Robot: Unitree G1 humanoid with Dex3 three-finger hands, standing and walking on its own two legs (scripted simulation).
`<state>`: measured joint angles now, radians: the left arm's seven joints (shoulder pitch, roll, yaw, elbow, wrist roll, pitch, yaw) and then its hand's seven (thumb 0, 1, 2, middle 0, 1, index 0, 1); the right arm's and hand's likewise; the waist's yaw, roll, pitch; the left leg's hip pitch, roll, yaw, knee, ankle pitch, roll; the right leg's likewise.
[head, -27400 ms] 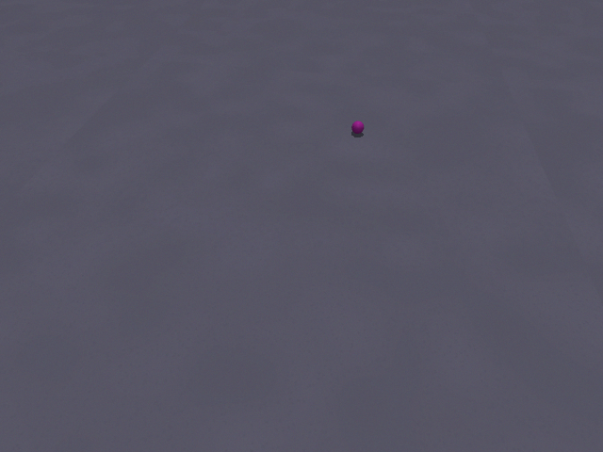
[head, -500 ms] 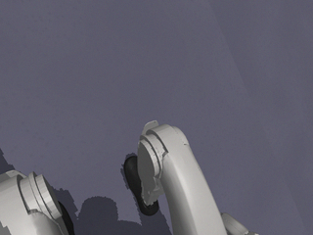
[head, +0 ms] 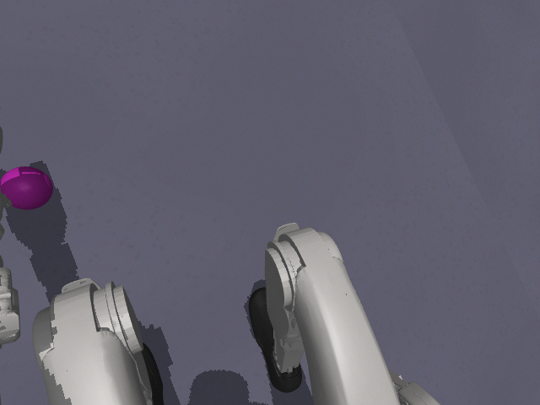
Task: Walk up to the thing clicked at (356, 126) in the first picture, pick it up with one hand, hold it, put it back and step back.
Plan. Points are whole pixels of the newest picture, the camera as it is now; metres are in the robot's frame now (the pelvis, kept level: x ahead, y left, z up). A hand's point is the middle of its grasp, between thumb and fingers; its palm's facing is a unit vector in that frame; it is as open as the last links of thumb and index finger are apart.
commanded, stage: withdraw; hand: left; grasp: from above
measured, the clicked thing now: (27, 188) +0.48 +0.28 -0.28
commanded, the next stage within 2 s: home in 0.56 s
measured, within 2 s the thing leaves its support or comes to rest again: neither
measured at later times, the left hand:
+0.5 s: hand out of the picture +0.44 +0.28 -0.11, palm faces -0.49 -0.06 -0.87, open 14.0 cm
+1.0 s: hand out of the picture +0.45 +0.30 -0.06, palm faces -0.36 -0.30 -0.89, open 11.3 cm
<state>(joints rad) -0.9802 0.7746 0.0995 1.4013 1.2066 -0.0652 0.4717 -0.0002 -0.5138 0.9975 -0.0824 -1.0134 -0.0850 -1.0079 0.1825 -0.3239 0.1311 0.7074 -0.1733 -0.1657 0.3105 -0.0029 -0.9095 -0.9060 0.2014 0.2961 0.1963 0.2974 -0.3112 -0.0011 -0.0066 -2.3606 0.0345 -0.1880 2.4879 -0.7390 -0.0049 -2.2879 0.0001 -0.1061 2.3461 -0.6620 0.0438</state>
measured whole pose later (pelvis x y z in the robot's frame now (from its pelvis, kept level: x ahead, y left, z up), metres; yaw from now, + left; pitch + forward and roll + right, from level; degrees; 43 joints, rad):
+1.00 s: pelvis +0.00 +0.00 +0.07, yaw +5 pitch +37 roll -7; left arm -0.81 0.60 0.08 1.04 0.93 -0.02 0.15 0.00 0.11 0.86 -0.22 -0.55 -0.21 -0.56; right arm 0.25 -0.26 0.02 0.67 -0.05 0.02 0.12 0.00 -0.89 -0.90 0.20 0.30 0.20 0.30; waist -0.20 0.08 -0.13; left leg -2.19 0.02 -0.09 2.24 -0.71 0.01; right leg -2.14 -0.03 -0.04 2.16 -0.67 0.04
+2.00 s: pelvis +0.07 +0.01 +0.39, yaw +11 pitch +13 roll -3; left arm 0.48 0.22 0.04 -0.12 -0.07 0.45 0.06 0.01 0.91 0.89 -0.20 -0.30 -0.20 -0.30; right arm 0.30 -0.22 0.04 0.52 0.03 -0.17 -0.19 0.01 -0.90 -0.90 0.20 0.30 0.20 0.30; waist -0.06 0.06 -0.18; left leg -0.76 0.04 -0.04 1.05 -0.51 0.00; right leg -0.72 -0.02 -0.06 0.97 -0.47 0.03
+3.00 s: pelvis +0.07 +0.00 +0.40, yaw +12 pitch +10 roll -2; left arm 0.49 0.22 0.03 -0.12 -0.05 0.45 0.02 0.01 0.91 0.89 -0.20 -0.30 -0.20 -0.30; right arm 0.28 -0.23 0.03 0.55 0.01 -0.23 -0.19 0.01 -0.90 -0.90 0.20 0.30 0.20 0.30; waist -0.04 0.05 -0.15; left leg -0.69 0.04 -0.04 1.01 -0.49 -0.01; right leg -0.65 -0.02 -0.06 0.95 -0.47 0.02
